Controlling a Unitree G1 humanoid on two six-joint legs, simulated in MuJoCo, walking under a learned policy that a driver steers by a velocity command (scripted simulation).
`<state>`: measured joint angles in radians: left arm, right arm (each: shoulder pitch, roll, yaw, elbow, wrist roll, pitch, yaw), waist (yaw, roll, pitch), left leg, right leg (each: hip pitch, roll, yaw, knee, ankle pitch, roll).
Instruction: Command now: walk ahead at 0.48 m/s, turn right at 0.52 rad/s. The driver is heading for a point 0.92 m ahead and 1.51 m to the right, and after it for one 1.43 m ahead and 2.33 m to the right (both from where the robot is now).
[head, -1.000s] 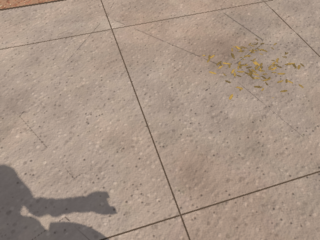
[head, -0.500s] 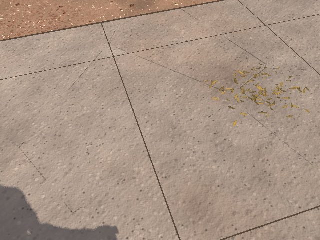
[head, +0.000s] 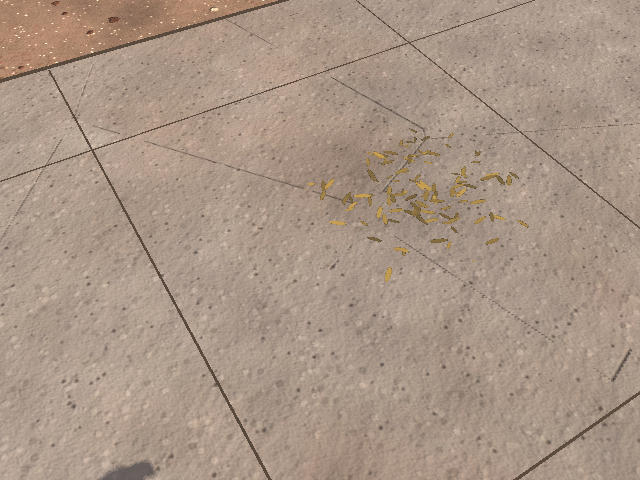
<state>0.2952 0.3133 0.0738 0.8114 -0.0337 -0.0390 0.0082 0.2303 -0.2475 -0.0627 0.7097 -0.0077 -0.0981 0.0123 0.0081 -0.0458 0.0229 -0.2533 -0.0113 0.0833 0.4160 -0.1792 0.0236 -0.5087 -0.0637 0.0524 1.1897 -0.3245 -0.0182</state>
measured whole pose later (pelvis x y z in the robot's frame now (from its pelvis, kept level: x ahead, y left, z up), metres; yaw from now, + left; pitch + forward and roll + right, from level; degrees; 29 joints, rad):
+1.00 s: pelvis +0.54 -0.15 +0.00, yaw -36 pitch +1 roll +1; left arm 0.31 0.31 0.07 0.69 -0.03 -0.02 0.01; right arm 0.19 -0.26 -0.06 0.75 -0.01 -0.10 0.01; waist 0.00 -0.05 0.02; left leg -0.28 -0.03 0.06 0.45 -0.19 0.03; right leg -0.49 -0.01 0.08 1.19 -0.36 -0.01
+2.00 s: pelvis +0.92 -0.57 +0.00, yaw -71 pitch +1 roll +1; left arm 0.31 0.31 0.07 0.68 -0.03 -0.01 0.01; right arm 0.20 -0.27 -0.05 0.75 -0.01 -0.09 0.01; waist -0.01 -0.04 0.02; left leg -0.28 -0.02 0.05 0.46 -0.19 0.02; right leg -0.48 -0.01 0.07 1.19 -0.36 -0.01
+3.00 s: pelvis +0.99 -1.14 +0.00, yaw -96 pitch +1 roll +0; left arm 0.32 0.30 0.05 0.76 -0.02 -0.05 0.00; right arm 0.21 -0.28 -0.04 0.76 0.00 -0.09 0.03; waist 0.00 -0.03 0.02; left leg -0.33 -0.04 0.03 0.48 -0.17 0.06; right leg -0.41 0.00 0.06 1.15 -0.37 -0.03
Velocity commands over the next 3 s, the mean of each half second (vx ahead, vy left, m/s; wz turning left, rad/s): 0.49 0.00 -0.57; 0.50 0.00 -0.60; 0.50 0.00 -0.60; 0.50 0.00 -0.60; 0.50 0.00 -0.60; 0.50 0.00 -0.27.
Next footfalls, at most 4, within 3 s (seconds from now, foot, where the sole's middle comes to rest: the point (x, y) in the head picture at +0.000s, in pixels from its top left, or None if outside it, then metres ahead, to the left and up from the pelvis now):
0.34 right None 0.32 -0.19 -0.78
0.84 left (376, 403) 0.66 -0.10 -0.78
1.36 right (542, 382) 0.72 -0.48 -0.78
1.84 left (558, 268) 1.05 -0.60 -0.78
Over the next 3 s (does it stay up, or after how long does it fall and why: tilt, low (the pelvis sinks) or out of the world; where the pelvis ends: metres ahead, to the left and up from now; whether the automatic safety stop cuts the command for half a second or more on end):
stays up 0.99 -1.14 0.00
